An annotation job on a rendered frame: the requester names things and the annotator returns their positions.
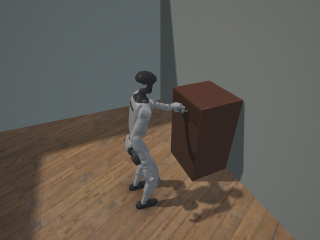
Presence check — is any robot left hand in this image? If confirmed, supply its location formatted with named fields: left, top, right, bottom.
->
left=171, top=102, right=186, bottom=112

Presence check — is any drawer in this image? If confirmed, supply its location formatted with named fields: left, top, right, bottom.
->
left=173, top=91, right=200, bottom=128

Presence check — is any handle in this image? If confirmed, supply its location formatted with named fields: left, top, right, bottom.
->
left=178, top=108, right=188, bottom=114

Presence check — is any robot right upper arm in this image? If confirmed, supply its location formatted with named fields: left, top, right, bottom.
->
left=129, top=104, right=152, bottom=143

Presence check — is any robot right hand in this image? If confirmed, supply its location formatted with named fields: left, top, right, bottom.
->
left=143, top=165, right=158, bottom=185

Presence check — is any robot left upper arm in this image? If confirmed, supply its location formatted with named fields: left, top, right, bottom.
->
left=133, top=90, right=156, bottom=109

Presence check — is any right robot foot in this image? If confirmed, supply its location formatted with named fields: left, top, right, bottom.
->
left=136, top=198, right=158, bottom=210

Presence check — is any right robot shin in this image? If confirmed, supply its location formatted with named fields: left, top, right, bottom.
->
left=141, top=177, right=160, bottom=205

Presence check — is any left robot forearm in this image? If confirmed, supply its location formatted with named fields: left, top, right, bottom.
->
left=154, top=101, right=173, bottom=111

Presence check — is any cabinet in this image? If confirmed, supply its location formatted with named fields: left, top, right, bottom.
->
left=170, top=80, right=244, bottom=181

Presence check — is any right robot forearm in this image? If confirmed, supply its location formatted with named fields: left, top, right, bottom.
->
left=132, top=136, right=151, bottom=169

